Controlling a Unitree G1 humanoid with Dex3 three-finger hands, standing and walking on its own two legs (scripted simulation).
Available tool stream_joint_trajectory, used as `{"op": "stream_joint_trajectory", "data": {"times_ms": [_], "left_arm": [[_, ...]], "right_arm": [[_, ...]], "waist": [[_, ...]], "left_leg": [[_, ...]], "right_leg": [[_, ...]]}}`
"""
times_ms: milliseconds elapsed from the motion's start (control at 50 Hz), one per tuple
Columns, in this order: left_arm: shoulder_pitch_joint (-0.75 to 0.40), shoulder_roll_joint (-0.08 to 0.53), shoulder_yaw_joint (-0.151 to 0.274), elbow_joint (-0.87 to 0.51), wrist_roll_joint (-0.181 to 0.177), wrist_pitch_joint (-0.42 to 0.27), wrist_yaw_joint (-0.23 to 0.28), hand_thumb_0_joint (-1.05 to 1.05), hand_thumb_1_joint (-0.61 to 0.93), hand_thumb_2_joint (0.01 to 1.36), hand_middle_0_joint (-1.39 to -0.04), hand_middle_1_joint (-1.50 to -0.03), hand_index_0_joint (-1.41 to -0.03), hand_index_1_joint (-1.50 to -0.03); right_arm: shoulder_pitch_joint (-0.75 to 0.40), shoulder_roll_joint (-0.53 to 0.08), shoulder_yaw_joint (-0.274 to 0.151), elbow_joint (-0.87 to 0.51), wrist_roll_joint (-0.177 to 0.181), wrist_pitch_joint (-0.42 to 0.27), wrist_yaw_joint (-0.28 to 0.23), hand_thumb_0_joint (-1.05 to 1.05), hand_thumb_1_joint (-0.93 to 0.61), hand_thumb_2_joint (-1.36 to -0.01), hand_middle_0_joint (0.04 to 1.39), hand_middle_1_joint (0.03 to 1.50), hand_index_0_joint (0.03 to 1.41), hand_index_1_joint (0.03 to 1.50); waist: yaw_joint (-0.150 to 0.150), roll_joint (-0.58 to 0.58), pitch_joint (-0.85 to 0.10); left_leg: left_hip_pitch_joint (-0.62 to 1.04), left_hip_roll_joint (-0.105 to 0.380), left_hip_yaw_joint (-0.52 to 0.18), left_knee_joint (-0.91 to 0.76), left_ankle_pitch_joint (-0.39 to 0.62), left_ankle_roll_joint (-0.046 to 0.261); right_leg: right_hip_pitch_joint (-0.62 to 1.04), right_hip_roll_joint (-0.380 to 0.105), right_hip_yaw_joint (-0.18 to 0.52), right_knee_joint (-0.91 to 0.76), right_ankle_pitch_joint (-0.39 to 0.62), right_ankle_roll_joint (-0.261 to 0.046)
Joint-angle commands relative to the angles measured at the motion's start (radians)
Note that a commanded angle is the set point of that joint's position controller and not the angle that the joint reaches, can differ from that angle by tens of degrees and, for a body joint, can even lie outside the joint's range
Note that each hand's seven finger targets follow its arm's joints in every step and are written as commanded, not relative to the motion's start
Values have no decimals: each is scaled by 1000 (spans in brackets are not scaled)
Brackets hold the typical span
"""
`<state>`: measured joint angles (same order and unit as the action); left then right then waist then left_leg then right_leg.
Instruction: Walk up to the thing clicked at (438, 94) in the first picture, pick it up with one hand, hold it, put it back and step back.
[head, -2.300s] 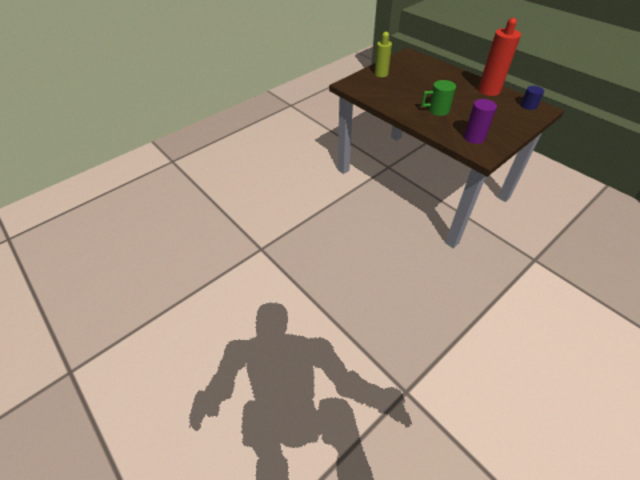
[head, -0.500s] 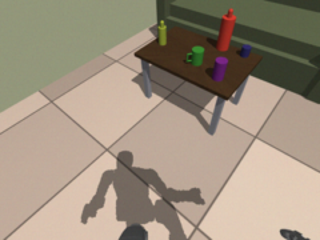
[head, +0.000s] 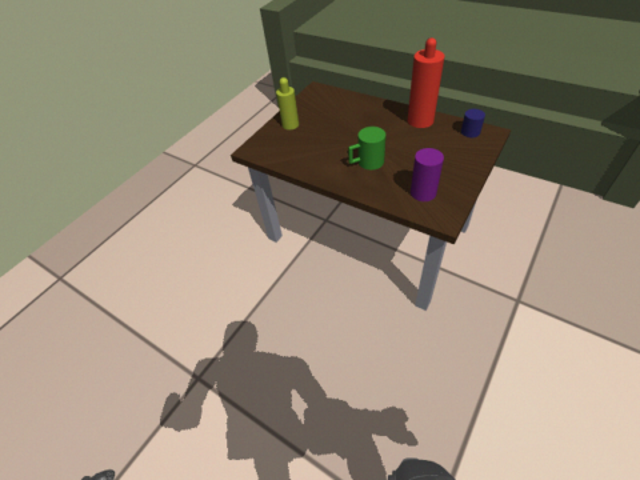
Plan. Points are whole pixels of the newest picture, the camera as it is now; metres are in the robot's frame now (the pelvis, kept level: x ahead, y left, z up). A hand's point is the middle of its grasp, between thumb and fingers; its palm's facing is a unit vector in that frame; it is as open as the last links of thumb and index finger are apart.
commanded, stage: walk up
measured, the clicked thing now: (366, 150) +0.99 -0.13 -0.25
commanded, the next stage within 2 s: none
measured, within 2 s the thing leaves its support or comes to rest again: neither
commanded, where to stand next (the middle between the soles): +0.37 +0.11 m, yaw -3 degrees
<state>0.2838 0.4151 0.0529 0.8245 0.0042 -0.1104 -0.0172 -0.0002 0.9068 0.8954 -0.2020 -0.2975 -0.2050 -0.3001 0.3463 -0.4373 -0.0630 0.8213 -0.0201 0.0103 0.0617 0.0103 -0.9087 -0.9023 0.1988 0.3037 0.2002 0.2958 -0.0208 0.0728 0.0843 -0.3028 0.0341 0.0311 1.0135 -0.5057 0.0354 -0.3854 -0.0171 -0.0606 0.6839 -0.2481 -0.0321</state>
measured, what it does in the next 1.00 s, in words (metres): walks ahead: left foot, then right foot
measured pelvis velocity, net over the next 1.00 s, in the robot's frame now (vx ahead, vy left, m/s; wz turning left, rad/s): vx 0.28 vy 0.14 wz -0.08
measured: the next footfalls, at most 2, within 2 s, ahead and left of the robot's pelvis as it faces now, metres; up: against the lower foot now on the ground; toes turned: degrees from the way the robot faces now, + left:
left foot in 0.28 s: +0.24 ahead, +0.21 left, +0.00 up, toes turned +4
right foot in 0.72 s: +0.36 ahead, +0.00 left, +0.00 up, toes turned -5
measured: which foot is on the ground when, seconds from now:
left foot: up 0.00-0.26, down 0.28-0.74, up 0.76-0.96, down 0.98-1.00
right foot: down 0.00-0.30, up 0.32-0.70, down 0.72-1.00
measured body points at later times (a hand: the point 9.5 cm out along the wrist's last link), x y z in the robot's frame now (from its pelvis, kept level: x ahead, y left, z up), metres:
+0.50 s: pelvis +0.17 +0.11 +0.01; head +0.19 +0.13 +0.46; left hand +0.24 +0.45 -0.10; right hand +0.20 -0.22 -0.08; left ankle +0.20 +0.21 -0.71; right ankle +0.20 -0.03 -0.66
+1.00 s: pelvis +0.28 +0.14 +0.00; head +0.31 +0.12 +0.45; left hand +0.41 +0.44 -0.10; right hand +0.33 -0.19 -0.12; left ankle +0.34 +0.27 -0.72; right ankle +0.33 +0.00 -0.71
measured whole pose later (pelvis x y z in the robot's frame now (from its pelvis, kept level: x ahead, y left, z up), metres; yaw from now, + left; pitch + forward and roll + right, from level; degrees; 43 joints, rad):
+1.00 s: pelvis +0.28 +0.14 +0.00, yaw -5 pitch -2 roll +1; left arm 0.19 0.39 0.01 0.85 0.01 -0.03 0.00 0.00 0.90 0.90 -0.20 -0.30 -0.21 -0.30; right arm 0.24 -0.41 -0.03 0.88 -0.01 -0.03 0.01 0.01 -0.91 -0.90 0.20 0.30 0.20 0.30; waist 0.01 0.01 0.10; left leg -0.35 0.03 0.02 0.69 -0.29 0.00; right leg -0.39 -0.05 -0.01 0.73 -0.30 0.00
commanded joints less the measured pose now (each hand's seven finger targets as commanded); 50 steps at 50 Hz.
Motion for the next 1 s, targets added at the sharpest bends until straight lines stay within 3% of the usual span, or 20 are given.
{"op": "stream_joint_trajectory", "data": {"times_ms": [0, 60, 180, 260, 280, 300, 320, 360, 420, 540, 600, 640, 680, 700, 720, 740, 840, 940, 960, 980], "left_arm": [[80, 311, 91, -52, -9, -8, 29, 0, 900, 900, -200, -300, -200, -300], [64, 300, 88, -59, 2, -11, 22, 0, 900, 900, -200, -300, -200, -300], [68, 329, 91, -64, 5, -15, 19, 0, 900, 900, -200, -300, -200, -300], [6, 255, 58, -68, 19, 6, 25, 0, 900, 900, -200, -300, -200, -300], [55, 159, 32, -68, 4, 9, 21, 0, 900, 900, -200, -300, -200, -300], [64, 194, 36, -62, -7, 14, 35, 0, 900, 900, -200, -300, -200, -300], [27, 264, 44, -45, -1, 14, 41, 0, 900, 900, -200, -300, -200, -300], [77, 262, 48, 4, -17, 11, 27, 0, 900, 900, -200, -300, -200, -300], [144, 238, 48, 47, -6, 14, 5, 0, 900, 900, -200, -300, -200, -300], [12, 195, 45, -22, 6, 22, -15, 0, 900, 900, -200, -300, -200, -300], [-2, 158, 38, -26, 8, 18, -7, 0, 900, 900, -200, -300, -200, -300], [12, 138, 34, -19, 7, 18, 4, 0, 900, 900, -200, -300, -200, -300], [93, 185, 52, 3, 10, 13, 19, 0, 900, 900, -200, -300, -200, -300], [141, 264, 76, 4, 16, 9, 27, 0, 900, 900, -200, -300, -200, -300], [142, 314, 80, -24, 4, 8, 30, 0, 900, 900, -200, -300, -200, -300], [103, 325, 77, -27, -6, 15, 30, 0, 900, 900, -200, -300, -200, -300], [-33, 236, 40, -46, 9, 31, 35, 0, 900, 900, -200, -300, -200, -300], [-128, 197, 23, -34, 1, 75, 25, 0, 900, 900, -200, -300, -200, -300], [-136, 166, 13, -35, -4, 86, 23, 0, 900, 900, -200, -300, -200, -300], [-126, 125, 4, -32, -12, 95, 21, 0, 900, 900, -200, -300, -200, -300]], "right_arm": [[-15, -208, -58, -94, 5, -39, -8, 0, -900, -900, 200, 300, 200, 300], [18, -189, -66, -64, -5, -36, 10, 0, -900, -900, 200, 300, 200, 300], [-82, -174, -77, -93, -11, -49, 30, 0, -900, -900, 200, 300, 200, 300], [170, -228, -118, -3, -14, -62, 17, 0, -900, -900, 200, 300, 200, 300], [225, -311, -139, -4, -28, -69, 6, 0, -900, -900, 200, 300, 200, 300], [157, -364, -140, -50, -7, -75, 3, 0, -900, -900, 200, 300, 200, 300], [86, -359, -137, -59, 11, -72, 0, 0, -900, -900, 200, 300, 200, 300], [-3, -277, -100, -80, 12, -79, -13, 0, -900, -900, 200, 300, 200, 300], [-10, -243, -78, -72, 15, -95, -20, 0, -900, -900, 200, 300, 200, 300], [63, -251, -73, -75, 11, -93, -21, 0, -900, -900, 200, 300, 200, 300], [42, -219, -55, -83, 13, -83, -30, 0, -900, -900, 200, 300, 200, 300], [28, -207, -46, -86, 18, -72, -37, 0, -900, -900, 200, 300, 200, 300], [8, -160, -24, -97, 33, -68, -43, 0, -900, -900, 200, 300, 200, 300], [25, -119, -9, -109, 35, -70, -45, 0, -900, -900, 200, 300, 200, 300], [64, -104, -1, -108, 30, -61, -50, 0, -900, -900, 200, 300, 200, 300], [31, -192, -32, -82, 17, -45, -65, 0, -900, -900, 200, 300, 200, 300], [88, -153, -25, 14, 22, -43, -60, 0, -900, -900, 200, 300, 200, 300], [42, -132, -26, 75, 12, -60, -72, 0, -900, -900, 200, 300, 200, 300], [25, -163, -33, 72, 4, -68, -78, 0, -900, -900, 200, 300, 200, 300], [-20, -226, -39, 59, -8, -78, -82, 0, -900, -900, 200, 300, 200, 300]], "waist": [[47, -167, -10], [28, -229, -24], [47, -245, -36], [-115, -18, -104], [-133, 261, -89], [-94, 254, -51], [-59, 107, 13], [0, 33, 48], [17, 90, -18], [-24, 72, -14], [-5, 40, -39], [16, 11, -67], [73, -76, -125], [95, -227, -174], [78, -288, -190], [79, -197, -145], [10, -231, -101], [-17, -226, -119], [-23, -152, -110], [3, 4, -93]], "left_leg": [[-352, 87, -120, 117, 80, -14], [-253, 82, -65, -23, 128, -31], [-139, 76, -8, -268, 206, -25], [324, 1, 22, -394, 162, 1], [341, 187, -320, -635, -148, 61], [251, 382, -704, -821, -304, 170], [123, 407, -703, -823, -351, 235], [58, 303, -469, -785, -195, 177], [96, 249, -266, -717, 127, 178], [168, 254, -204, -719, 318, 211], [139, 222, -110, -603, 670, 176], [111, 202, -65, -503, 767, 149], [7, 133, -17, -313, 665, 81], [-147, 51, 32, -104, 449, 33], [-264, -48, 17, 41, -40, 3], [-279, -9, -55, 122, -157, 3], [-125, 14, -40, -82, 41, -23], [152, -29, 24, -427, 318, -24], [170, 22, -53, -497, 339, -9], [107, 180, -297, -594, 309, 40]], "right_leg": [[222, -304, 483, -419, -252, -218], [129, -237, 301, -374, -85, -205], [75, -227, 240, -324, -139, -186], [-213, -141, 128, 45, -184, -96], [-338, 14, 24, 408, -170, -35], [-431, 57, 85, 541, -298, -26], [-409, -3, 153, 605, -266, -34], [-338, -41, 169, 535, -144, -27], [-233, -75, 95, 352, -96, 0], [-193, -64, 36, 103, -43, 5], [-57, -19, 1, 0, 16, -1], [60, 17, -22, -73, 76, -12], [296, 19, 28, -185, 151, -42], [422, -160, 296, -230, 155, -111], [446, -403, 638, -336, 146, -242], [365, -436, 674, -321, 131, -328], [136, -218, 262, -258, 283, -199], [-75, -159, 171, -104, 140, -124], [-124, -133, 161, -64, 54, -81], [-147, -49, 124, 42, -59, -24]]}}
